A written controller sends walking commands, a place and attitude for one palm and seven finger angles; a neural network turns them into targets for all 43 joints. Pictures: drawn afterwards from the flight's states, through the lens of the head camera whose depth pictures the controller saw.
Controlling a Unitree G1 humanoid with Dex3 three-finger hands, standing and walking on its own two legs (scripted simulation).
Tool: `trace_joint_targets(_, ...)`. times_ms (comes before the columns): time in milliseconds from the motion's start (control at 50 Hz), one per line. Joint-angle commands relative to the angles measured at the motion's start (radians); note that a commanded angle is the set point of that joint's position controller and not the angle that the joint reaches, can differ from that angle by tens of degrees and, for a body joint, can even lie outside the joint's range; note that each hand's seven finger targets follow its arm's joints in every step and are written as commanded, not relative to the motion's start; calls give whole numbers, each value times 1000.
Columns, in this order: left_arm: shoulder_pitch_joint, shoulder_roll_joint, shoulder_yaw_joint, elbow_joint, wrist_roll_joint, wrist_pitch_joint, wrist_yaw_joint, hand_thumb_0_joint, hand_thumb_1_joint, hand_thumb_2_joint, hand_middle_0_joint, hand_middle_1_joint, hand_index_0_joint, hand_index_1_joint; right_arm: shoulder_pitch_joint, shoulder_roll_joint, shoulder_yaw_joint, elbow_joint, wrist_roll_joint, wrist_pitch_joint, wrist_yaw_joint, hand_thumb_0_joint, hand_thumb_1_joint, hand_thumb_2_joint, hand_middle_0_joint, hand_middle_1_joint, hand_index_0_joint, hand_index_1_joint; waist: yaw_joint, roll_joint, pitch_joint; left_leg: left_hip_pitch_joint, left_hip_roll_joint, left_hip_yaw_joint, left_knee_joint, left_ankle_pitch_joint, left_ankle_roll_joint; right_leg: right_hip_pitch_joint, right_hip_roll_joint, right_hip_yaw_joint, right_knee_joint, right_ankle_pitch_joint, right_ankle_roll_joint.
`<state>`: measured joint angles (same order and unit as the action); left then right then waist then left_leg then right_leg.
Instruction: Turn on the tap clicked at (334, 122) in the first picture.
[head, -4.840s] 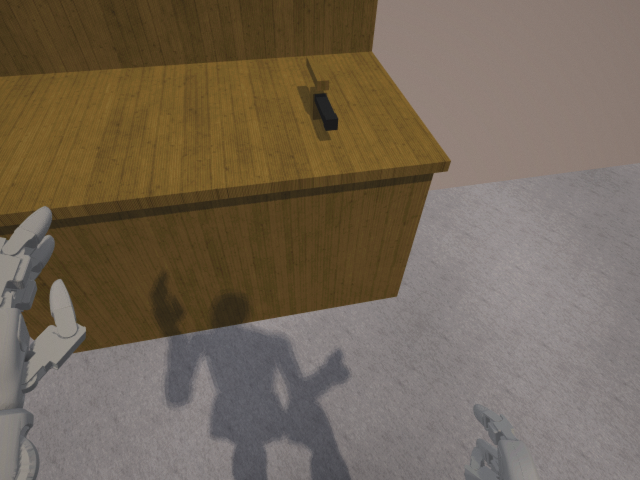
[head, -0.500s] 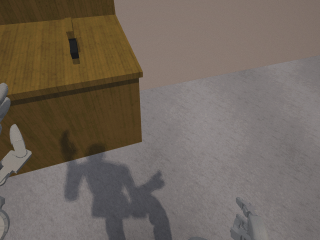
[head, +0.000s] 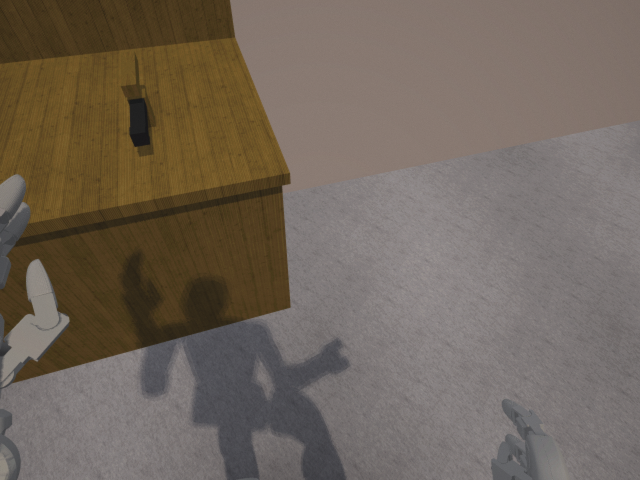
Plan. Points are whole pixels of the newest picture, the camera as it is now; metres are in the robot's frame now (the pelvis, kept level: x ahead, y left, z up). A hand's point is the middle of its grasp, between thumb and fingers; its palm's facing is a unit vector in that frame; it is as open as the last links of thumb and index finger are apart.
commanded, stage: take the last steps up to it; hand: left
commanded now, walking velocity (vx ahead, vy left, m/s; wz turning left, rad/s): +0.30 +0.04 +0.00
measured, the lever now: (139, 135) +0.67 +0.39 +0.01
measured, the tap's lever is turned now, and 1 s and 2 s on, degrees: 0 0 0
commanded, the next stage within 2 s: come to a stop and stand still in 0.88 s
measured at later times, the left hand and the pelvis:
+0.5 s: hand (137, 220) +0.33 +0.21 +0.17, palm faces +0.43 -0.80 -0.43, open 7.5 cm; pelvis +0.11 -0.02 +0.00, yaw +1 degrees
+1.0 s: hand (176, 148) +0.43 +0.20 +0.18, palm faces +0.40 -0.77 -0.49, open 7.5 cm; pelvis +0.22 -0.03 -0.01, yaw +0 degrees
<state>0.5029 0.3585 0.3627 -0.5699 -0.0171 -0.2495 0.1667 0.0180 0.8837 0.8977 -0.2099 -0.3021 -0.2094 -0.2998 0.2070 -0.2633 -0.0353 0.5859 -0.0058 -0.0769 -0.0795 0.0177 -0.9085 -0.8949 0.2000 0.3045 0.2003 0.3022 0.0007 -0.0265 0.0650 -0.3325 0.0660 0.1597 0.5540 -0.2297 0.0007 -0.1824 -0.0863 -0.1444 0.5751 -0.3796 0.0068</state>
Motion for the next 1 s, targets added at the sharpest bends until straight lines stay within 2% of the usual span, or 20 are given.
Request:
trace_joint_targets(0, -134, 163, 115, -179, -24, -68, 26, 0, 900, 900, -200, -300, -200, -300, -50, -72, -36, -157, 15, -48, -1, 0, -900, -900, 200, 300, 200, 300, -22, 313, -206, 401, 306, -483, -216, 262, 191, -348, 54, 35, 424, -195, 10)
trace_joint_targets(20, -130, 206, 139, -135, -18, -69, 21, 0, 900, 900, -200, -300, -200, -300, -66, -53, -19, -145, 4, -55, -3, 0, -900, -900, 200, 300, 200, 300, -26, 347, -186, 361, 372, -608, -269, 211, 254, -426, 43, 102, 585, -254, 0)
trace_joint_targets(40, -160, 219, 136, -167, -14, -73, 12, 0, 900, 900, -200, -300, -200, -300, -78, -42, -19, -140, 6, -65, 1, 0, -900, -900, 200, 300, 200, 300, -19, 317, -164, 348, 372, -605, -251, 195, 272, -479, 13, 151, 640, -221, 0)
trace_joint_targets(80, -115, 181, 116, -191, -13, -69, 1, 0, 900, 900, -200, -300, -200, -300, -63, -50, -29, -119, 18, -78, 14, 0, -900, -900, 200, 300, 200, 300, -12, 220, -148, 323, 312, -423, -226, 215, 246, -521, -17, 140, 601, -132, 10)
trace_joint_targets(140, -42, 160, 113, -229, -16, -58, -5, 0, 900, 900, -200, -300, -200, -300, -54, -54, -24, -118, 16, -94, 26, 0, -900, -900, 200, 300, 200, 300, 0, 254, -170, 207, 231, -229, -238, 233, 178, -357, -5, 58, 405, -15, 17)
trace_joint_targets(280, -81, 161, 123, -74, -17, -25, 4, 0, 900, 900, -200, -300, -200, -300, -72, -43, -5, -110, 12, -83, -2, 0, -900, -900, 200, 300, 200, 300, 3, 177, -147, 41, 193, -113, -114, 3, 101, -6, 62, -52, -19, 96, 21)
trace_joint_targets(300, -103, 167, 122, -56, -12, -20, 6, 0, 900, 900, -200, -300, -200, -300, -76, -38, -5, -107, 14, -76, -4, 0, -900, -900, 200, 300, 200, 300, 10, 102, -155, -33, 156, -82, 16, -56, 80, 92, 34, 6, -85, 92, -1)
trace_joint_targets(340, -121, 207, 135, -42, -8, -11, 9, 0, 900, 900, -200, -300, -200, -300, -86, -5, 7, -123, 16, -70, 3, 0, -900, -900, 200, 300, 200, 300, 22, -303, -160, -356, -54, -33, 539, -337, 8, 223, -321, 637, -292, 169, -189)
trace_joint_targets(360, -177, 195, 117, -67, -23, -18, 0, 0, 900, 900, -200, -300, -200, -300, -91, -38, -10, -106, 10, -78, 14, 0, -900, -900, 200, 300, 200, 300, 18, -285, -150, -352, -20, -151, 664, -305, -7, 151, -352, 680, -343, 47, -197)
trace_joint_targets(460, -149, 191, 125, -147, -1, -57, -2, 0, 900, 900, -200, -300, -200, -300, -127, -21, 8, -88, 8, -48, 14, 0, -900, -900, 200, 300, 200, 300, -3, -102, -132, -236, 48, -127, 484, -164, -26, 59, -261, 236, -246, 450, -159)
trace_joint_targets(540, -55, 181, 144, -190, -8, -57, 23, 0, 900, 900, -200, -300, -200, -300, -114, -9, -1, -127, -1, -48, 11, 0, -900, -900, 200, 300, 200, 300, 24, -97, -200, -94, -12, -1, 128, -101, -12, 149, -216, 173, -179, 565, -153)
trace_joint_targets(600, -63, 172, 137, -184, -14, -48, 33, 0, 900, 900, -200, -300, -200, -300, -74, -17, -10, -141, -2, -42, 6, 0, -900, -900, 200, 300, 200, 300, 5, -61, -202, 96, -51, 46, -68, 58, -10, 82, -153, 128, -100, 418, -100)
trace_joint_targets(620, -77, 171, 130, -182, -15, -50, 31, 0, 900, 900, -200, -300, -200, -300, -63, -31, -20, -145, 2, -40, 1, 0, -900, -900, 200, 300, 200, 300, -3, -21, -199, 174, -25, 19, -115, 78, 2, 33, -134, 122, -30, 371, -77)
trace_joint_targets(660, -119, 164, 116, -202, -21, -61, 27, 0, 900, 900, -200, -300, -200, -300, -54, -71, -35, -160, 15, -41, 1, 0, -900, -900, 200, 300, 200, 300, -13, 293, -218, 394, 263, -387, -178, 296, 150, -291, 28, 34, 316, -67, 5)
trace_joint_targets(680, -106, 183, 130, -142, -20, -65, 21, 0, 900, 900, -200, -300, -200, -300, -62, -52, -21, -153, 8, -45, 0, 0, -900, -900, 200, 300, 200, 300, -18, 335, -200, 363, 354, -555, -249, 293, 229, -374, 57, 76, 500, -259, 3)
trace_joint_targets(700, -132, 207, 138, -146, -13, -62, 15, 0, 900, 900, -200, -300, -200, -300, -66, -48, -16, -145, 2, -51, 3, 0, -900, -900, 200, 300, 200, 300, -20, 308, -166, 327, 367, -571, -254, 278, 256, -428, 24, 125, 574, -238, 1)
trace_joint_targets(800, -24, 142, 97, -199, -20, -42, -2, 0, 900, 900, -200, -300, -200, -300, -55, -56, -21, -130, 15, -70, 25, 0, -900, -900, 200, 300, 200, 300, -4, 259, -168, 217, 228, -218, -204, 371, 170, -308, 17, 49, 331, -31, 16)
trace_joint_targets(920, -70, 160, 115, -114, -17, -15, 8, 0, 900, 900, -200, -300, -200, -300, -69, -47, -3, -124, 16, -66, 4, 0, -900, -900, 200, 300, 200, 300, 1, 198, -152, 76, 188, -111, -107, 128, 92, -21, 69, -41, -27, 91, 21)
trace_joint_targets(940, -92, 175, 121, -99, -13, -12, 7, 0, 900, 900, -200, -300, -200, -300, -79, -41, 2, -126, 15, -60, -1, 0, -900, -900, 200, 300, 200, 300, 4, 133, -162, 19, 162, -92, -29, 33, 71, 55, 39, 6, -94, 131, 4)
trace_joint_targets(980, -115, 216, 137, -73, -10, -6, 13, 0, 900, 900, -200, -300, -200, -300, -75, -6, 16, -130, 12, -55, -1, 0, -900, -900, 200, 300, 200, 300, -5, -216, -151, -206, -39, -13, 325, -271, -10, 142, -258, 480, -243, 398, -131)
